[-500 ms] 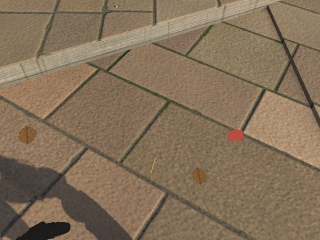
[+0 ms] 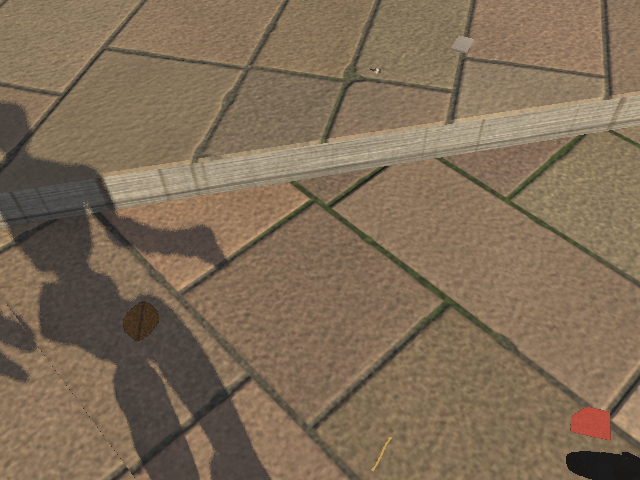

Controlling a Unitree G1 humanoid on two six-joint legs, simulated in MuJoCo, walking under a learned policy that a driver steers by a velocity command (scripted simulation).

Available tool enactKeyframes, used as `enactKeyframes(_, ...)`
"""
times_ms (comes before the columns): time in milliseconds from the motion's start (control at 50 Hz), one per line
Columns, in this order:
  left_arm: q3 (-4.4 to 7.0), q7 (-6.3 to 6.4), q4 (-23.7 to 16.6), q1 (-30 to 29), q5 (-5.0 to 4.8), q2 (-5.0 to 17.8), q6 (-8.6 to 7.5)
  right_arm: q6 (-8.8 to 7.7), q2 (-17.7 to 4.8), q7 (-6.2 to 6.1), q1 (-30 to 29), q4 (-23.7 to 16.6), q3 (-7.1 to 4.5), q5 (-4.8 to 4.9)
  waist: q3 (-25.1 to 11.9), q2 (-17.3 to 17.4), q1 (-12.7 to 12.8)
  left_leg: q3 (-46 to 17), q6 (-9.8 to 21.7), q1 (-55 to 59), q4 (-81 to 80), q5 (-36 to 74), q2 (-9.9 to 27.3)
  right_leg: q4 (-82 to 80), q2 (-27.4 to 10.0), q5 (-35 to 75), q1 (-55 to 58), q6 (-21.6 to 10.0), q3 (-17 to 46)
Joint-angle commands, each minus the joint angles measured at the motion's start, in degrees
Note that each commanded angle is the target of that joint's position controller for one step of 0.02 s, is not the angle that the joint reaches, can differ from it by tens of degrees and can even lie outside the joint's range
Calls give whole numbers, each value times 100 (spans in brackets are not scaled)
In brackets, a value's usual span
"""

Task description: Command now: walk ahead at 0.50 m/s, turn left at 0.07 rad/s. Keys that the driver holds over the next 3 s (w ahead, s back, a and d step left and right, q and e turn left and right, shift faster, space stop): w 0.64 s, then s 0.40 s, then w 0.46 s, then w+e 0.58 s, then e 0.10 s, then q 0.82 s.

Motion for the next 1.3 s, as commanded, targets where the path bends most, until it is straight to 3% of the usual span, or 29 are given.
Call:
enactKeyframes(20, 176, 49, -326, -357, -60, 919, -98, -107, -342, 48, -360, -414, -50, 10, 46, -702, -255, -23, 47, 395, -496, 501, 9, -660, -1411, 408, -209, -918, 1018)
enactKeyframes(80, 213, 89, -212, -243, -74, 1062, -62, -153, -454, 35, -374, -362, -72, -8, 208, -517, -327, -61, 121, 761, -1237, 800, 13, -317, -1442, 613, -42, -752, 938)
enactKeyframes(120, 136, 56, -224, -121, -62, 816, -72, -176, -720, -47, 341, -74, -208, -150, -401, -67, -647, 173, 280, 2460, -1366, 882, -190, 836, -893, 1743, -664, -510, 528)
enactKeyframes(140, -15, 90, -400, -203, -51, 437, -125, -199, -1072, -74, 1144, 81, -337, -318, -1219, 851, -1017, -1057, 829, 4139, -1282, 845, 715, 2533, -383, 1321, -1925, -122, -214)
enactKeyframes(160, -74, 142, -597, -640, -6, 485, -164, -193, -1057, -68, 1786, 264, -354, -333, -1414, 1263, -1370, -2193, 1271, 4640, -1769, 1068, 1375, 3928, -193, -1264, -2680, -95, 26)
enactKeyframes(200, -5, 102, -546, -526, -29, 794, -204, -194, -978, -37, 1341, 257, -319, -201, -861, 925, -1059, -2079, 1566, 4009, -1886, 949, 1381, 4595, -532, -1676, -3092, -215, 426)
enactKeyframes(260, 2, 38, -554, -922, 39, 665, -198, -142, -567, -38, 1040, 337, -232, -128, -230, 574, -861, -1534, 1480, 3220, -2213, 1200, 1018, 4040, -766, -1241, -3272, -83, 314)
enactKeyframes(360, -216, -59, -566, -1530, 119, 189, -176, -115, -758, -180, 921, 429, -320, -31, -53, 354, -761, -724, 1338, 2105, -2592, 862, 731, 1847, -675, 337, -2344, 141, 75)
enactKeyframes(460, -209, -165, -565, -1896, 117, 549, -221, -203, -795, -189, 1264, 756, -363, 52, 36, 182, -771, -614, 1019, 1744, -2127, 286, 771, 1051, -541, 1903, -1552, -113, 260)
enactKeyframes(520, -94, -116, -239, -1241, 120, 813, -199, -164, -700, -172, 1386, 873, -322, 5, -183, -90, -362, -440, 769, 1685, -907, 562, 546, 1065, -483, 1374, -660, -317, 154)
enactKeyframes(540, -5, -82, -5, -487, 152, 1033, -197, -152, -524, -156, 1412, 847, -249, -29, -601, -444, -42, -115, 554, 1301, 384, 361, 137, 1138, -719, 1870, 271, -447, 318)
enactKeyframes(560, 64, -74, 85, 60, 203, 1460, -173, -158, -98, -117, 2085, 812, -95, -142, -1375, -1909, -213, 146, 165, 36, 2490, -2646, -463, 1342, -1937, 2596, 1876, -1039, 1780)
enactKeyframes(580, 30, -83, 28, 218, 93, 1347, -100, -165, -246, -139, 2714, 988, -85, -59, -1760, -1887, -242, -504, 19, -812, 3530, -3355, -570, 1185, -2213, 1910, 2509, -1436, 2922)
enactKeyframes(600, 108, -110, 169, 290, -30, 1384, -77, -178, -518, -164, 2375, 835, -142, 161, -1581, -1579, -148, -519, 2, -1584, 3797, -2883, -371, 530, -2327, -162, 2402, -1540, 3481)
enactKeyframes(620, 24, -128, -3, -147, 13, 1093, -94, -140, -803, -234, 1640, 680, -198, 183, -953, -732, -84, -309, 1, -1716, 3674, -2307, -100, 116, -2064, -836, 1664, -1294, 3223)
enactKeyframes(700, -102, -62, -191, -1248, 279, 658, -85, 87, -540, -306, 1606, 712, -209, -47, -405, -750, -718, -246, -291, -328, 2838, -1690, 371, 10, -1615, 2744, -609, -1282, 1653)
enactKeyframes(820, -57, 154, 28, -1179, 189, 820, 33, 139, -209, -270, 1147, 735, -39, -68, -946, -654, -642, 87, -346, 961, 427, 44, -22, 111, -1138, 4481, -655, -1073, 334)
enactKeyframes(920, -106, 193, 190, -1213, 44, 731, 218, 173, -497, -229, 946, 767, -101, -148, -599, -500, -738, 68, -58, 1703, -1008, 884, -153, 709, -1037, 2789, -683, -835, 464)
enactKeyframes(960, -146, 180, 322, -388, 245, 526, 185, 218, -1102, -310, 639, 605, -209, -238, -773, 505, -235, -786, 468, 2659, -816, 4862, 882, 1278, -354, 262, -1282, -276, 207)
enactKeyframes(980, -194, 202, 433, -17, 199, 333, 212, 316, -900, -313, 464, 553, -145, -245, -1129, 1038, -176, -1110, 1102, 2831, -705, 5517, 1368, 1705, -113, -1138, -1391, -20, 11)
enactKeyframes(1000, -174, 238, 397, -270, 145, 459, 310, 386, -639, -290, 442, 511, -78, -202, -1273, 992, -394, -1319, 1305, 2731, -845, 5096, 1486, 2037, -83, -1551, -1355, 91, 8)
enactKeyframes(1060, -64, 340, 295, -648, 108, 671, 679, 434, -739, -298, 510, 581, -62, -201, -1450, 931, -670, -1715, 1482, 2230, -1423, 3237, 1735, 3672, -99, -2791, -1515, 195, 217)
enactKeyframes(1140, -117, 308, 541, -204, 185, 267, 742, 474, -728, -315, -293, 757, -71, -28, -702, 908, -119, -844, 538, 631, -2323, -2654, 648, 1620, -90, -1122, -380, 77, -318)
enactKeyframes(1180, -91, 258, 629, -39, 276, 411, 688, 518, -767, -364, -96, 853, -106, -7, -446, 779, -116, -544, 176, 383, -2154, -3197, 355, 1115, 74, -1415, -118, -181, -508)
enactKeyframes(1200, -71, 265, 632, 168, 293, 640, 646, 490, -548, -350, -153, 780, -64, -2, -387, 70, -118, -296, -22, 132, -1348, -3066, 118, 432, -616, -2364, -90, -524, 377)
enactKeyframes(1220, 63, 248, 663, 323, 212, 1195, 603, 405, -285, -326, -509, 554, -13, 19, -43, -1310, -46, 520, -300, -399, 22, -2280, -544, -698, -1572, -4020, -489, -1150, 1917)
enactKeyframes(1240, 171, 266, 549, -112, 242, 1584, 495, 296, -559, -312, -860, 414, -88, 135, 618, -1710, -41, 165, -185, -780, 830, -1848, -365, -1458, -2344, -4386, -1063, -1560, 3121)
enactKeyframes(1260, 105, 332, 419, -465, 290, 1287, 332, 230, -794, -298, -699, 504, -204, 165, 757, -1364, -276, -110, -109, -1090, 1321, -1537, -174, -1418, -2286, -3656, -805, -1440, 2936)
enactKeyframes(1300, 53, 340, 428, -448, 137, 907, 121, 146, -676, -250, -325, 772, -245, 22, 490, -983, -371, -163, -66, -1555, 1489, -1120, -22, -1139, -1939, -2334, 181, -1082, 2169)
